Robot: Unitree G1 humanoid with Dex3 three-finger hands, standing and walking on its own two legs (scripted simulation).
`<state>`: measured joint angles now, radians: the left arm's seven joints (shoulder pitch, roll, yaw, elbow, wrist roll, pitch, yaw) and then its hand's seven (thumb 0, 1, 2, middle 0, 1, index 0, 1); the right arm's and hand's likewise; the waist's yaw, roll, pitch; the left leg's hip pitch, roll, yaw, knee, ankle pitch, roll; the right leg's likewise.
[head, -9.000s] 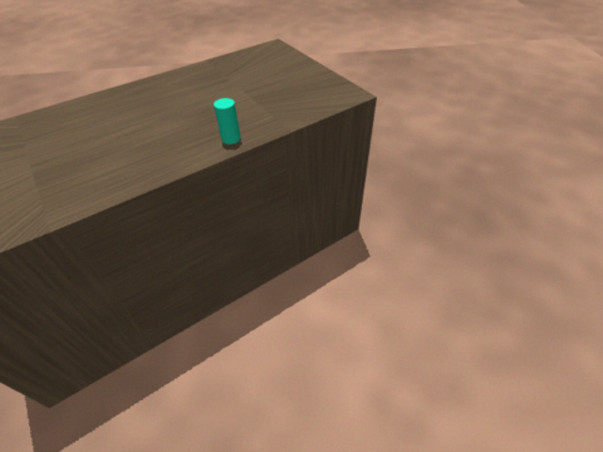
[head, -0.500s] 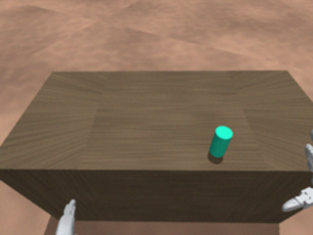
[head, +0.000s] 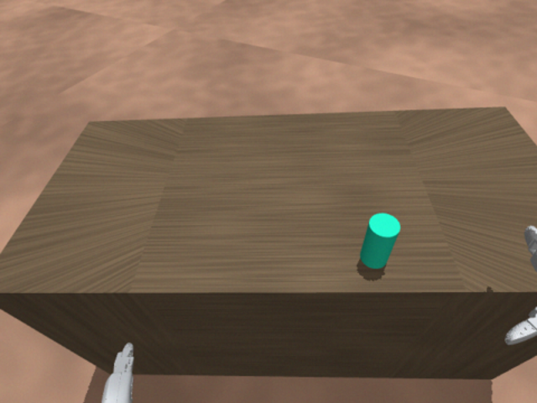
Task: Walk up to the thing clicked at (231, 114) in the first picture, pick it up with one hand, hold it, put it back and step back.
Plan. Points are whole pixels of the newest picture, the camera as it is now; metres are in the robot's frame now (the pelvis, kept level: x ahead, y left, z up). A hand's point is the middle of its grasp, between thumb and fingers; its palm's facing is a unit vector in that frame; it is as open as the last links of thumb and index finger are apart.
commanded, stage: go down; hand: right
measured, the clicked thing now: (378, 242) +0.42 -0.18 -0.06
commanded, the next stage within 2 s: none
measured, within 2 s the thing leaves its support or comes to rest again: neither
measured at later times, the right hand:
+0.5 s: hand (530, 247) +0.32 -0.34 +0.07, palm faces +0.13 +0.99 +0.01, open 17.5 cm
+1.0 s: hand (534, 233) +0.34 -0.36 +0.07, palm faces +0.14 +0.99 +0.01, open 17.7 cm
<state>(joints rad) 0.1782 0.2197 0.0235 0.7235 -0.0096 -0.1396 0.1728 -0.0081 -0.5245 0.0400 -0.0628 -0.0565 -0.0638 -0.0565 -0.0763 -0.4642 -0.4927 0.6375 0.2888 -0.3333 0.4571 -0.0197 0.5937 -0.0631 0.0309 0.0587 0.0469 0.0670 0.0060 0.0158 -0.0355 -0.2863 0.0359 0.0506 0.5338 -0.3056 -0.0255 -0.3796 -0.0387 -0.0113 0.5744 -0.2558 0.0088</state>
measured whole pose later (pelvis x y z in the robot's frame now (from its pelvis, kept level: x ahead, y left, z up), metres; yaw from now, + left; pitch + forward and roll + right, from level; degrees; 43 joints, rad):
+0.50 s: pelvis -0.01 +0.00 -0.01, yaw +0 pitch +7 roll +2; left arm 0.21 0.25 -0.01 0.68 -0.02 -0.19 0.18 -0.01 -0.52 0.04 -0.06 -0.06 -0.07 -0.05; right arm -0.30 -0.61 -0.58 0.90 0.32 -0.33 0.60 -0.02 0.55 -0.07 0.03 0.05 0.04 0.06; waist 0.05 0.02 -0.06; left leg -0.42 0.03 0.05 0.64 -0.34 -0.02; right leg -0.52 -0.05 0.00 0.68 -0.29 0.01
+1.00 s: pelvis -0.01 -0.01 -0.02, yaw +1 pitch +10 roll +2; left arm 0.24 0.25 -0.02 0.59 -0.02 -0.20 0.16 -0.01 -0.53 0.05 -0.06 -0.06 -0.06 -0.06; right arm -0.39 -0.69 -0.61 0.97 0.29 -0.30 0.61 -0.02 0.58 -0.06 0.03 0.05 0.04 0.06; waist 0.07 0.03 -0.10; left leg -0.52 0.02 0.05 0.73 -0.38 -0.03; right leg -0.63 -0.06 0.01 0.80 -0.34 0.00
